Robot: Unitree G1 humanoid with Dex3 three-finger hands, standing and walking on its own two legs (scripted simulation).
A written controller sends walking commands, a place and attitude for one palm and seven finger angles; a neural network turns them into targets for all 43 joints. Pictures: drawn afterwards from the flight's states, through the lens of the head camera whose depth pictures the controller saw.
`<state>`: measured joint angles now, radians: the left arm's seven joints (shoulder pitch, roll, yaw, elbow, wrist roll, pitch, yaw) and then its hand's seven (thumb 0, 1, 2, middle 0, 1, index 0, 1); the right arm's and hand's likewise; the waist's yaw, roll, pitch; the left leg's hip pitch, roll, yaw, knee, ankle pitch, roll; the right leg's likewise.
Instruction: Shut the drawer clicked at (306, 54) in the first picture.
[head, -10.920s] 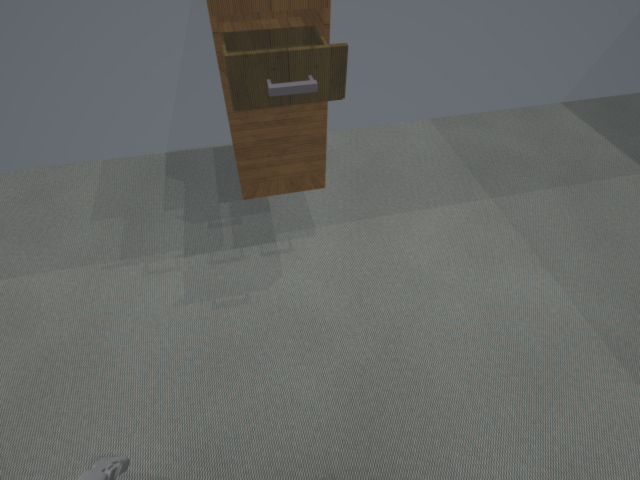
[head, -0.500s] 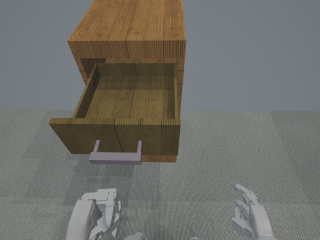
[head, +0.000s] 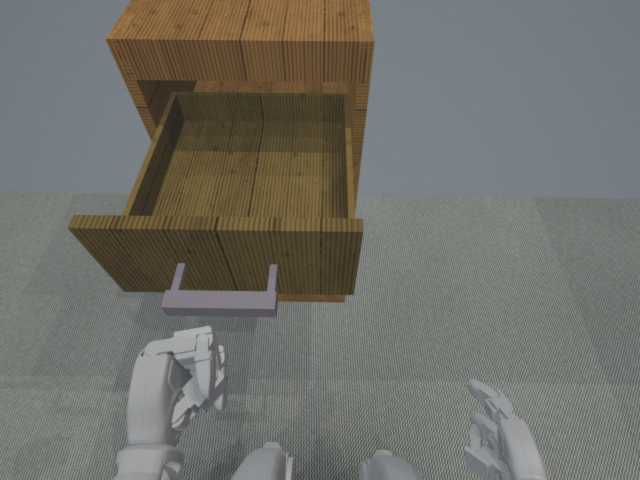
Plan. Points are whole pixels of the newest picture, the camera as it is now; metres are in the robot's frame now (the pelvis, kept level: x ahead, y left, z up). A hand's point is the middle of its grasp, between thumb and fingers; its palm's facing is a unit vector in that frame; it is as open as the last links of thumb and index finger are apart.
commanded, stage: bring the fist close to the handle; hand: left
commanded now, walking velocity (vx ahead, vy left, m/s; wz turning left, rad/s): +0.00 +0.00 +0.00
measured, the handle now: (224, 287) +0.35 +0.14 +0.02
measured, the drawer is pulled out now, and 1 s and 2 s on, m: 0.30 0.30 0.20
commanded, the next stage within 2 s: push the drawer shut in 0.72 s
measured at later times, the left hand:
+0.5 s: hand (255, 369) +0.25 +0.09 +0.01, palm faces -0.08 -1.00 -0.02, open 3.3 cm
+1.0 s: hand (242, 354) +0.26 +0.10 +0.03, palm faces +0.01 -1.00 -0.02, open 3.3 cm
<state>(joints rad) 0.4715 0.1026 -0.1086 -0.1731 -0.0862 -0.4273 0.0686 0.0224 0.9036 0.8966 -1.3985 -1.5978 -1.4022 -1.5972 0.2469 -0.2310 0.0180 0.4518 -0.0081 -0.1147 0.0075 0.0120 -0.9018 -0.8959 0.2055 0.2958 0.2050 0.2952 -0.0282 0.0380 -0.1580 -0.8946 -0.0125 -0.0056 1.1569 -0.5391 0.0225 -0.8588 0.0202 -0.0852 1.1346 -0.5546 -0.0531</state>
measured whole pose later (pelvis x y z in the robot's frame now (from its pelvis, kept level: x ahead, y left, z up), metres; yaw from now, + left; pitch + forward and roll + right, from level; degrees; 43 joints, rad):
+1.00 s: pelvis -0.01 +0.00 -0.02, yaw +0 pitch +19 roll -1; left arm 0.23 0.11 -0.13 0.03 -0.04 -0.45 0.12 0.02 0.90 0.90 -1.40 -1.60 -1.40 -1.60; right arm 0.19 -0.22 0.03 0.48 -0.02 -0.04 0.01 0.01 -0.90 -0.90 0.21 0.30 0.20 0.30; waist -0.03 0.04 -0.17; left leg -1.02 -0.02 -0.01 1.25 -0.56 0.03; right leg -0.98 0.01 -0.09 1.22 -0.58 -0.05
